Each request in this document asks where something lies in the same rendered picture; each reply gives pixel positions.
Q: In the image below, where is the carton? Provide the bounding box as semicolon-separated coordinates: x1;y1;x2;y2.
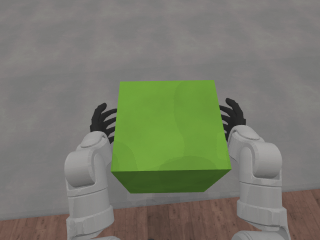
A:
110;80;232;194

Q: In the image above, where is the left robot forearm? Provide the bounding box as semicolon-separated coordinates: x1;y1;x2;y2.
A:
64;131;115;240

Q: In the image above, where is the robot right hand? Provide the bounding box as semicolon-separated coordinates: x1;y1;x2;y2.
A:
219;98;246;142

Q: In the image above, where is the robot left hand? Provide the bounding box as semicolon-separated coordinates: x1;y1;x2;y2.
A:
90;103;117;144

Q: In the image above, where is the robot right upper arm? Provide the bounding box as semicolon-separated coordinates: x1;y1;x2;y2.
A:
231;230;285;240

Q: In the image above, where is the right robot forearm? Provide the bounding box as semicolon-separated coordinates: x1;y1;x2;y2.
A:
227;125;291;240

